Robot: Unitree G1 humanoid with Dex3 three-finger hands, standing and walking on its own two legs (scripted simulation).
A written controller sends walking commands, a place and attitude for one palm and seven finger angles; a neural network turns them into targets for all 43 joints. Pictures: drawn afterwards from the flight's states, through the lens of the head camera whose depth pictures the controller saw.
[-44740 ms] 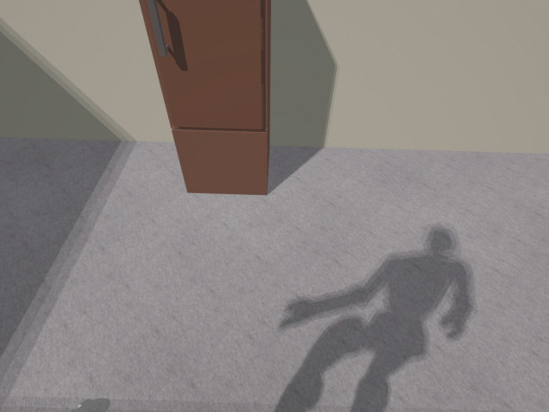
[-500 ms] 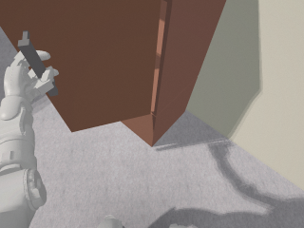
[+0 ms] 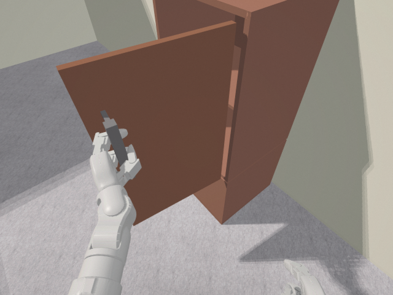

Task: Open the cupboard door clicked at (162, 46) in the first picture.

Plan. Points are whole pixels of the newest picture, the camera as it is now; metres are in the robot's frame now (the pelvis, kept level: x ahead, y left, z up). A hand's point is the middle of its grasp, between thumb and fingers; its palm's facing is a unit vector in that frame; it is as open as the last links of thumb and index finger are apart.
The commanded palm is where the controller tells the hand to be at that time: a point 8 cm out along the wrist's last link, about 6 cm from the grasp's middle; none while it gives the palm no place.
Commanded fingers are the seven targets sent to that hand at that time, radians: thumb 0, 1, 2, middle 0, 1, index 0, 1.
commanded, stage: pull the door open along its arc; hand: left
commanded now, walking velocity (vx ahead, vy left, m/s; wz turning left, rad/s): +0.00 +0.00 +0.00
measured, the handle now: (117, 147) +0.41 +0.19 +0.09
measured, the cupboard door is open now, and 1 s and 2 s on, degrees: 83 97 100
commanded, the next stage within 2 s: open thumb and fingers to let go in 0.24 s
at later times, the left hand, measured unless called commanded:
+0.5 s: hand (161, 180) +0.32 +0.08 +0.09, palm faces +0.43 -0.90 -0.02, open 6.3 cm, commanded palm +0.28 +0.12 +0.09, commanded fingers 0.00 0.27 0.63 -0.35 -1.28 -0.35 -1.28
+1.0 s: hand (160, 180) +0.32 +0.08 +0.09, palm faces +0.39 -0.92 +0.00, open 13.9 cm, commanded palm +0.28 +0.13 +0.09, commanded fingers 0.00 -0.50 0.30 -0.20 -0.60 -0.20 -0.60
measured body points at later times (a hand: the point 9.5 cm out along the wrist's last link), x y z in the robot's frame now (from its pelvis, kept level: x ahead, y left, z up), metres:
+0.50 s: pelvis -0.01 -0.01 +0.00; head +0.00 -0.04 +0.45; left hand +0.29 +0.13 +0.10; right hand +0.16 -0.24 -0.11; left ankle +0.04 +0.15 -0.71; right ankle -0.07 -0.09 -0.71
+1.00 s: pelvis -0.02 +0.00 +0.00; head -0.02 -0.01 +0.45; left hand +0.29 +0.13 +0.10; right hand +0.13 -0.22 -0.11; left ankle +0.04 +0.15 -0.71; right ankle -0.07 -0.09 -0.71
